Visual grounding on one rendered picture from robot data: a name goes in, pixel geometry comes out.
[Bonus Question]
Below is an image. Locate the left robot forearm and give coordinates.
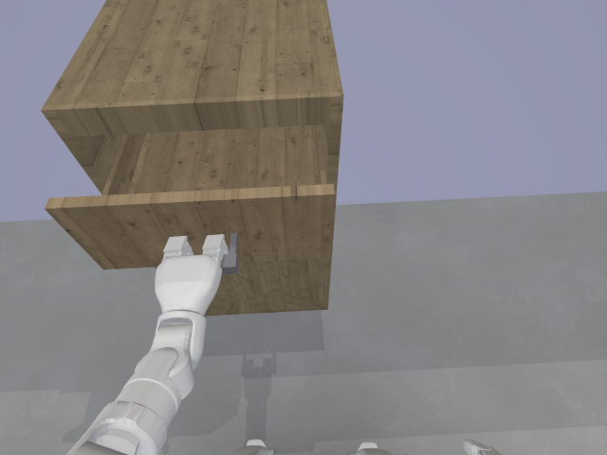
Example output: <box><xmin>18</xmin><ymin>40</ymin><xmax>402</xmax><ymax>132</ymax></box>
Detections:
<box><xmin>66</xmin><ymin>309</ymin><xmax>207</xmax><ymax>455</ymax></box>

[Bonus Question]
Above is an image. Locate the robot shin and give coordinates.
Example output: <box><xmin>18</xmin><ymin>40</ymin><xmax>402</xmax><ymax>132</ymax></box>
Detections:
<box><xmin>247</xmin><ymin>439</ymin><xmax>266</xmax><ymax>447</ymax></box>
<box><xmin>358</xmin><ymin>442</ymin><xmax>377</xmax><ymax>451</ymax></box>

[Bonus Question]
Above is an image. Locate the right robot shin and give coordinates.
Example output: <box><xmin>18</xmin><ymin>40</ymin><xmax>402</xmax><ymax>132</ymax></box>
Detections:
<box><xmin>358</xmin><ymin>442</ymin><xmax>377</xmax><ymax>451</ymax></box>

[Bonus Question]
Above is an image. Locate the drawer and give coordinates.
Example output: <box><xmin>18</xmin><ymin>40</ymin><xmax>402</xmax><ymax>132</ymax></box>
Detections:
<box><xmin>45</xmin><ymin>125</ymin><xmax>335</xmax><ymax>269</ymax></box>

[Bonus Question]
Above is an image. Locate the left robot hand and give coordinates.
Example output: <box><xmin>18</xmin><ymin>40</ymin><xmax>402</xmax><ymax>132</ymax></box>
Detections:
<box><xmin>155</xmin><ymin>234</ymin><xmax>229</xmax><ymax>317</ymax></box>

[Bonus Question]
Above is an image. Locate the cabinet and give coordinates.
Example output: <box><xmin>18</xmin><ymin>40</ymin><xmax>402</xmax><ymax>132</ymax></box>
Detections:
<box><xmin>41</xmin><ymin>0</ymin><xmax>343</xmax><ymax>317</ymax></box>

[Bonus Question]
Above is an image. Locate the handle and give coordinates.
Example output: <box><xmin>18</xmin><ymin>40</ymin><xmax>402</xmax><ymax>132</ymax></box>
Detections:
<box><xmin>173</xmin><ymin>233</ymin><xmax>239</xmax><ymax>275</ymax></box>

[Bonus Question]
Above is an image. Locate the left robot shin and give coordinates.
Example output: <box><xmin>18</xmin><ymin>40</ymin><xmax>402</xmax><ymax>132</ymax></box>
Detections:
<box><xmin>247</xmin><ymin>439</ymin><xmax>266</xmax><ymax>447</ymax></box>

